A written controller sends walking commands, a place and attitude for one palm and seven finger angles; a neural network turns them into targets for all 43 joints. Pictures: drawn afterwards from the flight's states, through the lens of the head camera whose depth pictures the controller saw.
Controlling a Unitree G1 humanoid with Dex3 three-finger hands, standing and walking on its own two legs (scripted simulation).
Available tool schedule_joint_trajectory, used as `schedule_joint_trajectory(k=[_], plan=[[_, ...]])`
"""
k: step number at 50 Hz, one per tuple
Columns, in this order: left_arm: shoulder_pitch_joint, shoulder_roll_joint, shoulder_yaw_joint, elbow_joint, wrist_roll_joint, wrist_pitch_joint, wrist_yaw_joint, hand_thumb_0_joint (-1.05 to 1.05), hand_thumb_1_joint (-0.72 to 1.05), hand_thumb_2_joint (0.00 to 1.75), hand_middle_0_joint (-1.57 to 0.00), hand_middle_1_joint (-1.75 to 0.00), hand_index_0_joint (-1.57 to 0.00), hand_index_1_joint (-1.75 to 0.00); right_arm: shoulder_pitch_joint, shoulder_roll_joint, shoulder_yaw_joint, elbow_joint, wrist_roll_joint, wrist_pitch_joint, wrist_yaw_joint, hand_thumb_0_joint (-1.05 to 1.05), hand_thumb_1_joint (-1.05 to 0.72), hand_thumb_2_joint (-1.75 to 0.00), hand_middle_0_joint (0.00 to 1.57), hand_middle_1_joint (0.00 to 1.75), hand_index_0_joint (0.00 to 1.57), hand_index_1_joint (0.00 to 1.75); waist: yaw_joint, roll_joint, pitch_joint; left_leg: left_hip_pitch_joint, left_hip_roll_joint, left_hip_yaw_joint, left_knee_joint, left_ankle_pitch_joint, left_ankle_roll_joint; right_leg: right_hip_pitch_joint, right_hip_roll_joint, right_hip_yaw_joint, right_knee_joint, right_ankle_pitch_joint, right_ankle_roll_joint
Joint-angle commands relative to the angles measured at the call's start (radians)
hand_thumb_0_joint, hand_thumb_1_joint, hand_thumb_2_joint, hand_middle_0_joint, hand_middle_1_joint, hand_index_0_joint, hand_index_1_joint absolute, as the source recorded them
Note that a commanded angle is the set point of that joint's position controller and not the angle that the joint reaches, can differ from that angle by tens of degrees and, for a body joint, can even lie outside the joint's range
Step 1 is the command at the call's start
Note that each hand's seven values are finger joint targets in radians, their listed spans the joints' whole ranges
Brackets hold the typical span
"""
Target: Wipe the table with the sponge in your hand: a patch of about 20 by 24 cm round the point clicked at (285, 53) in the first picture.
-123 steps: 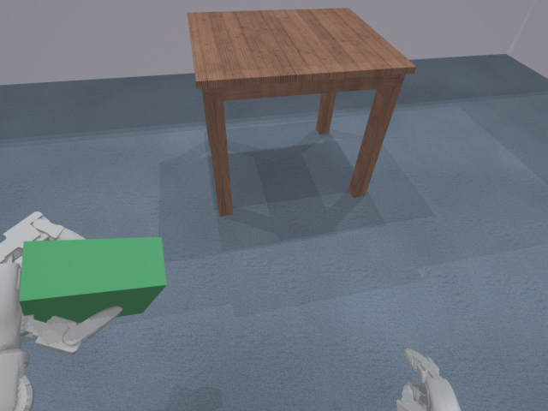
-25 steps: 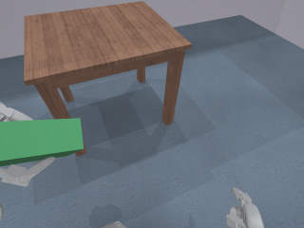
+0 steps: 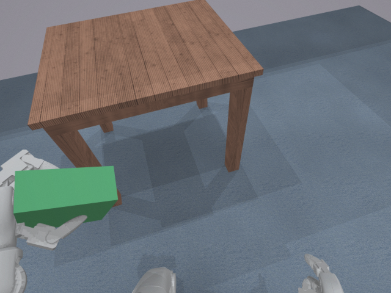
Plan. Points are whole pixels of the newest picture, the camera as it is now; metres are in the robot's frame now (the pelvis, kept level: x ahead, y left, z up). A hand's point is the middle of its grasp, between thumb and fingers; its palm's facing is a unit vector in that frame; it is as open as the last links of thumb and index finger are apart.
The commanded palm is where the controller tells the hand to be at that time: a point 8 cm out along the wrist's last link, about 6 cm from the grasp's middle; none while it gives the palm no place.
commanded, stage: turn to face it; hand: left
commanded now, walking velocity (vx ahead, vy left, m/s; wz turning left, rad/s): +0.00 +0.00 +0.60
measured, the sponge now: (80, 198) +0.24 +0.19 +0.13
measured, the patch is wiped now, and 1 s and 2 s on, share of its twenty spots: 0.00 0.00 0.00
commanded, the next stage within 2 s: take the last steps up to it in 0.72 s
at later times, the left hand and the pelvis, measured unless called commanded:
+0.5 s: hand (42, 174) +0.25 +0.23 +0.19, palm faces +0.48 -0.79 -0.39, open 9.9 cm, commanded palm +0.21 +0.27 +0.18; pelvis +0.07 -0.02 +0.00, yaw +3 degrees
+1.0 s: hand (82, 176) +0.26 +0.18 +0.18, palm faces +0.32 -0.83 -0.45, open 9.9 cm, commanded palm +0.22 +0.22 +0.18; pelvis +0.03 -0.05 +0.00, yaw -5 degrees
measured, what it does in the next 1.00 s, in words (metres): steps on the spot: left foot, then right foot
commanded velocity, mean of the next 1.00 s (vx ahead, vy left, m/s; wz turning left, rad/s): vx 0.06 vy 0.02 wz -0.14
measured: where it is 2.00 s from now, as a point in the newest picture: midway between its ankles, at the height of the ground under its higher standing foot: outside the picture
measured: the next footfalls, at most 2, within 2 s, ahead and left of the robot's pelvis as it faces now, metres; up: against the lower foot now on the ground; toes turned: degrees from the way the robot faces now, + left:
left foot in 0.20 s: +0.18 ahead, +0.12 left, +0.00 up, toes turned +13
right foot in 0.56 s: +0.06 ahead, -0.17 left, +0.00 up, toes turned -11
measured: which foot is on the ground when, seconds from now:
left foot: up 0.00-0.18, down 0.20-0.58, up 0.60-0.86, down 0.88-1.00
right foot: down 0.00-0.20, up 0.22-0.54, down 0.56-1.00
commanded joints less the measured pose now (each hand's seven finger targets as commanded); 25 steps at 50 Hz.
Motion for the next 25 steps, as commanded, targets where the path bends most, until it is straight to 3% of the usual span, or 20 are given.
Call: schedule_joint_trajectory(k=[1, 3, 5, 6, 7, 8, 9, 10, 11, 12, 13, 14, 17, 20, 22, 23, 25], plan=[[-0.016, 0.289, 0.229, -0.389, -0.020, -0.113, 0.051, 0.00, 0.10, 1.30, -1.20, -1.60, -1.20, -1.60, -0.098, -0.009, -0.009, -0.221, -0.009, -0.048, -0.002, 0.00, -0.90, -0.90, 0.20, 0.30, 0.20, 0.30, 0.036, -0.158, -0.174, -0.051, 0.025, 0.070, -0.289, 0.049, 0.002, 0.258, -0.238, 0.103, -0.142, 0.907, -0.084], [0.067, 0.291, 0.257, -0.422, -0.034, -0.109, 0.064, 0.00, 0.10, 1.30, -1.20, -1.60, -1.20, -1.60, -0.093, 0.003, -0.013, -0.253, -0.007, -0.042, -0.002, 0.00, -0.90, -0.90, 0.20, 0.30, 0.20, 0.30, 0.053, -0.166, -0.218, -0.013, 0.009, 0.124, -0.434, 0.065, 0.004, 0.306, -0.238, 0.075, -0.103, 0.944, -0.084], [0.104, 0.277, 0.265, -0.451, -0.044, -0.099, 0.073, 0.00, 0.10, 1.30, -1.20, -1.60, -1.20, -1.60, -0.075, -0.002, -0.023, -0.272, -0.004, -0.038, 0.001, 0.00, -0.90, -0.90, 0.20, 0.30, 0.20, 0.30, 0.053, -0.164, -0.250, 0.051, -0.030, 0.160, -0.554, 0.111, 0.008, 0.297, -0.229, 0.077, -0.025, 1.000, -0.081], [0.111, 0.267, 0.261, -0.445, -0.049, -0.098, 0.076, 0.00, 0.10, 1.30, -1.20, -1.60, -1.20, -1.60, -0.056, -0.004, -0.026, -0.270, -0.003, -0.035, 0.001, 0.00, -0.90, -0.90, 0.20, 0.30, 0.20, 0.30, 0.036, -0.145, -0.273, 0.121, -0.060, 0.175, -0.629, 0.170, 0.011, 0.273, -0.210, 0.064, 0.028, 0.998, -0.068], [0.143, 0.238, 0.244, -0.414, -0.056, -0.096, 0.077, 0.00, 0.10, 1.30, -1.20, -1.60, -1.20, -1.60, -0.028, -0.012, -0.034, -0.263, -0.001, -0.032, -0.004, 0.00, -0.90, -0.90, 0.20, 0.30, 0.20, 0.30, 0.004, -0.103, -0.315, 0.271, -0.083, 0.184, -0.733, 0.278, 0.015, 0.225, -0.172, 0.028, 0.133, 0.938, -0.031], [0.100, 0.243, 0.238, -0.439, -0.058, -0.102, 0.079, 0.00, 0.10, 1.30, -1.20, -1.60, -1.20, -1.60, -0.020, -0.013, -0.038, -0.269, 0.002, -0.028, -0.007, 0.00, -0.90, -0.90, 0.20, 0.30, 0.20, 0.30, -0.019, -0.038, -0.364, 0.461, -0.058, 0.148, -0.811, 0.441, 0.028, 0.118, -0.121, 0.019, 0.280, 0.784, 0.008], [0.082, 0.243, 0.239, -0.457, -0.067, -0.119, 0.077, 0.00, 0.10, 1.30, -1.20, -1.60, -1.20, -1.60, -0.026, -0.040, -0.051, -0.268, 0.000, -0.030, -0.007, 0.00, -0.90, -0.90, 0.20, 0.30, 0.20, 0.30, -0.010, 0.151, -0.399, 0.663, 0.138, -0.085, -0.780, 0.832, 0.126, -0.088, -0.003, 0.025, 0.470, 0.251, 0.056], [0.067, 0.262, 0.245, -0.455, -0.070, -0.129, 0.077, 0.00, 0.10, 1.30, -1.20, -1.60, -1.20, -1.60, -0.004, -0.072, -0.059, -0.268, 0.010, -0.036, 0.003, 0.00, -0.90, -0.90, 0.20, 0.30, 0.20, 0.30, 0.010, 0.307, -0.430, 0.761, 0.401, -0.430, -0.736, 1.312, 0.286, -0.308, 0.081, 0.143, 0.652, -0.346, 0.065], [0.020, 0.308, 0.246, -0.385, -0.048, -0.121, 0.068, 0.00, 0.10, 1.30, -1.20, -1.60, -1.20, -1.60, 0.010, -0.074, -0.050, -0.252, 0.008, -0.042, 0.022, 0.00, -0.90, -0.90, 0.20, 0.30, 0.20, 0.30, -0.008, 0.188, -0.372, 0.697, 0.406, -0.435, -0.755, 1.222, 0.310, -0.361, 0.095, 0.244, 0.732, -0.367, 0.049], [0.035, 0.287, 0.227, -0.281, -0.056, -0.098, 0.044, 0.00, 0.10, 1.30, -1.20, -1.60, -1.20, -1.60, -0.034, -0.078, -0.041, -0.251, 0.005, -0.051, 0.021, 0.00, -0.90, -0.90, 0.20, 0.30, 0.20, 0.30, -0.003, 0.119, -0.295, 0.566, 0.387, -0.362, -0.796, 1.036, 0.278, -0.342, 0.072, 0.263, 0.715, -0.270, 0.053], [-0.026, 0.258, 0.209, -0.317, -0.054, -0.098, 0.033, 0.00, 0.10, 1.30, -1.20, -1.60, -1.20, -1.60, -0.030, -0.082, -0.051, -0.231, 0.008, -0.048, 0.020, 0.00, -0.90, -0.90, 0.20, 0.30, 0.20, 0.30, -0.005, 0.120, -0.284, 0.508, 0.374, -0.318, -0.814, 0.870, 0.265, -0.323, 0.038, 0.258, 0.662, -0.224, 0.059], [-0.036, 0.261, 0.210, -0.330, -0.043, -0.093, 0.030, 0.00, 0.10, 1.30, -1.20, -1.60, -1.20, -1.60, -0.026, -0.078, -0.053, -0.222, 0.010, -0.049, 0.023, 0.00, -0.90, -0.90, 0.20, 0.30, 0.20, 0.30, 0.000, 0.136, -0.268, 0.473, 0.332, -0.237, -0.828, 0.761, 0.245, -0.315, 0.032, 0.244, 0.593, -0.173, 0.061], [-0.044, 0.231, 0.162, -0.458, -0.047, -0.085, 0.013, 0.00, 0.10, 1.30, -1.20, -1.60, -1.20, -1.60, -0.051, -0.062, -0.028, -0.235, 0.003, -0.077, 0.034, 0.00, -0.90, -0.90, 0.20, 0.30, 0.20, 0.30, 0.021, 0.238, -0.242, 0.343, 0.230, -0.057, -0.877, 0.527, 0.163, -0.177, 0.059, 0.164, 0.382, -0.053, 0.062], [-0.046, 0.192, 0.119, -0.446, -0.046, -0.080, 0.013, 0.00, 0.10, 1.30, -1.20, -1.60, -1.20, -1.60, -0.051, -0.051, -0.005, -0.240, -0.003, -0.111, 0.032, 0.00, -0.90, -0.90, 0.20, 0.30, 0.20, 0.30, 0.011, 0.270, -0.204, 0.234, 0.245, -0.069, -0.962, 0.212, 0.144, -0.081, 0.083, 0.132, 0.250, -0.044, 0.062], [-0.067, 0.213, 0.139, -0.414, -0.040, -0.071, 0.023, 0.00, 0.10, 1.30, -1.20, -1.60, -1.20, -1.60, -0.048, -0.053, -0.001, -0.236, -0.004, -0.123, 0.022, 0.00, -0.90, -0.90, 0.20, 0.30, 0.20, 0.30, 0.010, 0.243, -0.185, 0.213, 0.260, -0.077, -0.977, 0.051, 0.133, -0.053, 0.095, 0.118, 0.189, -0.047, 0.066], [-0.073, 0.197, 0.130, -0.369, -0.039, -0.065, 0.026, 0.00, 0.10, 1.30, -1.20, -1.60, -1.20, -1.60, -0.047, -0.047, 0.004, -0.234, -0.002, -0.123, 0.019, 0.00, -0.90, -0.90, 0.20, 0.30, 0.20, 0.30, 0.013, 0.212, -0.172, 0.187, 0.268, -0.090, -0.966, -0.009, 0.130, -0.024, 0.099, 0.117, 0.148, -0.053, 0.067], [-0.089, 0.195, 0.139, -0.291, -0.036, -0.055, 0.028, 0.00, 0.10, 1.30, -1.20, -1.60, -1.20, -1.60, -0.045, -0.045, 0.002, -0.233, 0.002, -0.117, 0.017, 0.00, -0.90, -0.90, 0.20, 0.30, 0.20, 0.30, 0.025, 0.178, -0.164, 0.166, 0.242, -0.049, -0.903, -0.075, 0.099, 0.035, 0.113, 0.096, 0.018, -0.004, 0.063]])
